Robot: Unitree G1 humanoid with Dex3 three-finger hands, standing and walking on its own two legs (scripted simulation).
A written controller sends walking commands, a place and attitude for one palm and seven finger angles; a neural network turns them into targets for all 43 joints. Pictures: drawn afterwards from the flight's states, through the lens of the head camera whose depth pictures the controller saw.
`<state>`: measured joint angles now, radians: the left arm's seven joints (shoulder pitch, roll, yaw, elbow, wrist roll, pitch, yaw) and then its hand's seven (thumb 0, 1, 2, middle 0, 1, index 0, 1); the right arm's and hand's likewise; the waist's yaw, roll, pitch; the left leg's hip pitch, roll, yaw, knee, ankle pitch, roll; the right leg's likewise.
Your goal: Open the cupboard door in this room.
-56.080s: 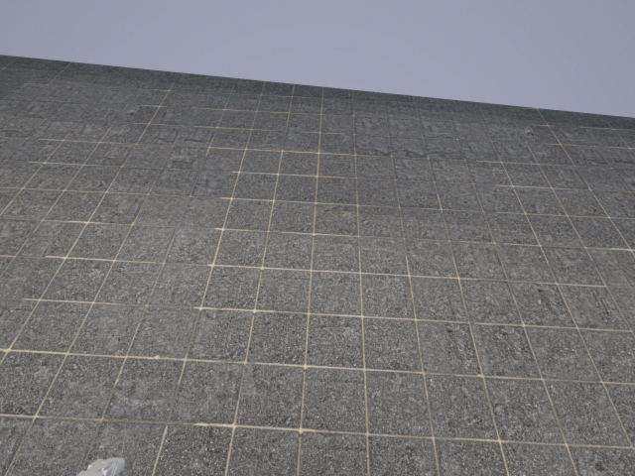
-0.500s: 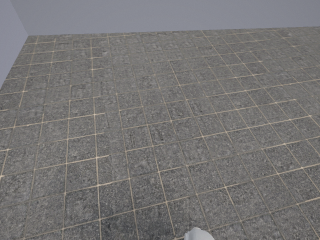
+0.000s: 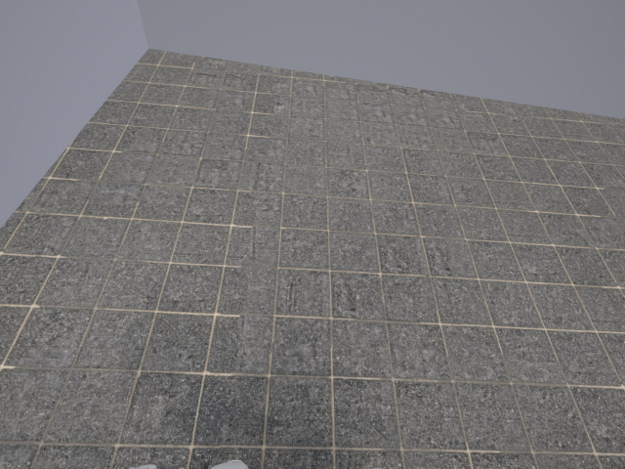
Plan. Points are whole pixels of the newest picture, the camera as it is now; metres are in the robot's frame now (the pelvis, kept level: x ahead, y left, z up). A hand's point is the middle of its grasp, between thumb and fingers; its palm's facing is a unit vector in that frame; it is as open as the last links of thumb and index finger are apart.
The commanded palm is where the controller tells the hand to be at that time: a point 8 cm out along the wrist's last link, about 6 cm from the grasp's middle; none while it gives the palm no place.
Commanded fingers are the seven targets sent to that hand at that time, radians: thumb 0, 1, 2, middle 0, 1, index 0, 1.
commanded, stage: turn to face it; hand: left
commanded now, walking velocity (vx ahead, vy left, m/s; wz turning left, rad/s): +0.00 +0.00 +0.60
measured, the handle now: out of the picture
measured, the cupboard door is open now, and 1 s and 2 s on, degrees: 39 39 39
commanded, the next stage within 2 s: none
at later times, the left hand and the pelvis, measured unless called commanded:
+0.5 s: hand out of the picture +0.04 +0.14 -0.13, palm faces +0.30 -0.91 -0.27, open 7.4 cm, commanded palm none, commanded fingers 0.00 0.90 0.90 -0.20 -0.30 -0.20 -0.30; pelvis +0.04 -0.06 +0.03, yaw +18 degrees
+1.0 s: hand out of the picture +0.02 +0.20 -0.14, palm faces +0.57 -0.77 -0.26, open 7.4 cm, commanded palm none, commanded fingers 0.00 0.90 0.90 -0.20 -0.30 -0.20 -0.30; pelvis +0.05 -0.04 +0.02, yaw +35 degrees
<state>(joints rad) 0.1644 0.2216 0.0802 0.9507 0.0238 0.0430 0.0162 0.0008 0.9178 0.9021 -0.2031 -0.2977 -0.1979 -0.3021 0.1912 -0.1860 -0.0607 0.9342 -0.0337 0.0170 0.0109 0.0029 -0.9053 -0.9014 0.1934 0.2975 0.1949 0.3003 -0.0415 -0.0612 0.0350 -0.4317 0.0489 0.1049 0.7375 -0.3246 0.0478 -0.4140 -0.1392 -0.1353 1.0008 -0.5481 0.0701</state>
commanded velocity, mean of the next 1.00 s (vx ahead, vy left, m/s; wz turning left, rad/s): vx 0.00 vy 0.00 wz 0.60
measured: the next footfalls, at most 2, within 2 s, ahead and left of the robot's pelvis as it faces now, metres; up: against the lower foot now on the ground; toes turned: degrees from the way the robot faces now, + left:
right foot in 0.30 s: +0.10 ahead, -0.15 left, +0.00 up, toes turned +6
left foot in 0.70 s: +0.01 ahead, +0.08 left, +0.00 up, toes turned +33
